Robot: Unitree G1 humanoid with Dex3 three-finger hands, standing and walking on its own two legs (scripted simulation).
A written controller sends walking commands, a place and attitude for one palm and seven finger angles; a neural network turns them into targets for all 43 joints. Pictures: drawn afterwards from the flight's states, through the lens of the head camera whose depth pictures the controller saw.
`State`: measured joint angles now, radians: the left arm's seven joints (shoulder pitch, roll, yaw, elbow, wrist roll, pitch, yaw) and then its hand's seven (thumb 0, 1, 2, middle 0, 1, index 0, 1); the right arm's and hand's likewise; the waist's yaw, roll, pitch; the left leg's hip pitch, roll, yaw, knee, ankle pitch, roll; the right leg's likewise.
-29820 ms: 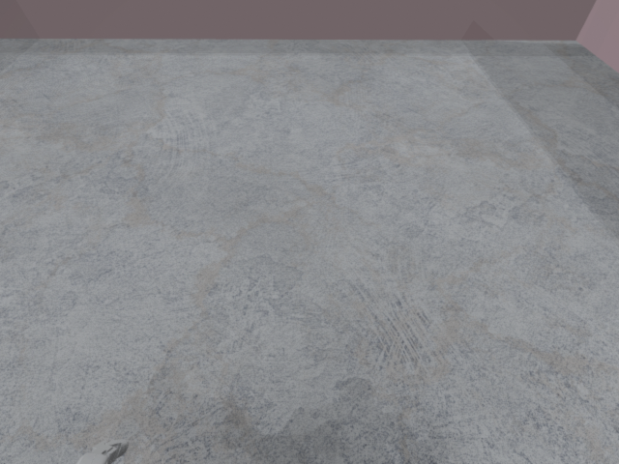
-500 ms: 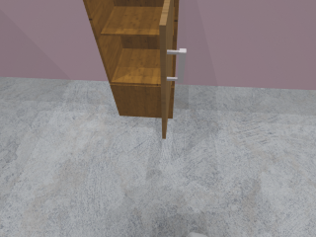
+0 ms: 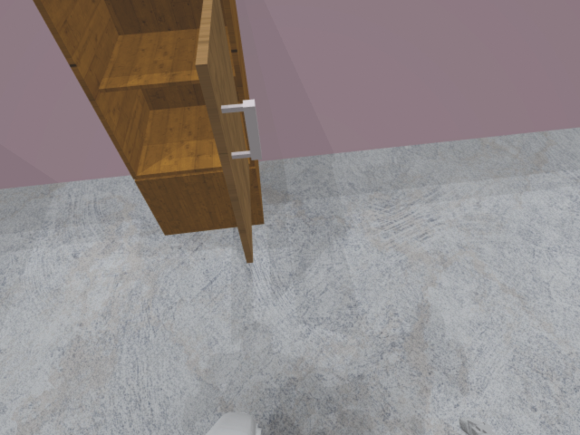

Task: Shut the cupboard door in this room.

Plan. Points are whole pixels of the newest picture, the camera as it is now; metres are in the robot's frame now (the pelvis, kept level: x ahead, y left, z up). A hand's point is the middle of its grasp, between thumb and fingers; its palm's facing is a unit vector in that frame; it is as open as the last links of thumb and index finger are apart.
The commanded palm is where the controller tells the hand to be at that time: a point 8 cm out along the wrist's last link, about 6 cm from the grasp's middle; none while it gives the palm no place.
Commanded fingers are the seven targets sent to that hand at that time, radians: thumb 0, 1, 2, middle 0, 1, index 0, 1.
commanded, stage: walk around to get in front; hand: left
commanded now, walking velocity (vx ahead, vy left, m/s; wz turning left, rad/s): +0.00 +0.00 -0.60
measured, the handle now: (242, 132) +0.62 +0.17 +0.03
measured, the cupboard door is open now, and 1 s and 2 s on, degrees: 89 89 89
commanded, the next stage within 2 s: none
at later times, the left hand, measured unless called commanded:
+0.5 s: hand out of the picture +0.12 +0.28 -0.17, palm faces -0.28 -0.93 -0.23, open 7.3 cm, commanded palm none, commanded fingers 0.00 0.90 0.90 -0.20 -0.30 -0.20 -0.30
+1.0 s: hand (231, 407) +0.17 +0.12 -0.15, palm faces -0.60 -0.76 -0.26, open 7.3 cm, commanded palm none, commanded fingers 0.00 0.90 0.90 -0.20 -0.30 -0.20 -0.30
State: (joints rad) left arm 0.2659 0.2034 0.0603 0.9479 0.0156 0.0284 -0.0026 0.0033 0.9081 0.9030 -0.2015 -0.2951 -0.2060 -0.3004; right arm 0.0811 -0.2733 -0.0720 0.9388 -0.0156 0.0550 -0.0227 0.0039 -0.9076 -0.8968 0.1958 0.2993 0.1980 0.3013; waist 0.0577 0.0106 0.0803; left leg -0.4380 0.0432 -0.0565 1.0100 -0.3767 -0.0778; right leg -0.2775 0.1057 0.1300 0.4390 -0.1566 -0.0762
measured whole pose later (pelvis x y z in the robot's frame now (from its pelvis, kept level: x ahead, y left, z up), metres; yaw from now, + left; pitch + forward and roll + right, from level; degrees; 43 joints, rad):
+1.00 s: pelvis -0.03 +0.03 +0.00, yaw -39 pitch -1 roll +1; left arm 0.17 0.20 0.04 0.90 0.01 0.02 -0.01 0.00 0.91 0.90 -0.20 -0.29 -0.21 -0.30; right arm 0.18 -0.25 -0.07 0.92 -0.03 0.05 0.00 0.01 -0.91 -0.90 0.20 0.30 0.20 0.30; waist -0.01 0.02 0.10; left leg -0.50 0.12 0.01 1.10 -0.35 -0.11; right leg -0.23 0.05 0.04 0.50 -0.25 -0.06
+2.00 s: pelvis +0.14 -0.21 -0.01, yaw -70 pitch -1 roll +1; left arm 0.16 0.19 0.06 1.00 0.00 -0.07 0.01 -0.02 0.96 0.90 -0.20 -0.29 -0.21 -0.30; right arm 0.28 -0.16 -0.06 1.02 -0.03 -0.02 0.00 0.01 -0.91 -0.90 0.20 0.30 0.20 0.30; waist -0.04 0.01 0.08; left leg -0.56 0.18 0.03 1.22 -0.26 -0.05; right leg -0.24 0.06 -0.11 0.49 -0.24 -0.13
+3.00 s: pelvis +0.28 -0.61 -0.01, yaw -75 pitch -2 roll +1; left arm 0.13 0.16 0.05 1.00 0.02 -0.08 0.00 0.00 0.91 0.90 -0.20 -0.29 -0.20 -0.30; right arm 0.38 -0.15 -0.06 1.13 -0.02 -0.01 0.01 0.01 -0.91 -0.90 0.20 0.30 0.20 0.30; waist -0.03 0.02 0.07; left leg -0.37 0.10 0.08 1.20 -0.40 -0.01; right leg -0.29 -0.06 -0.17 0.57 -0.26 -0.03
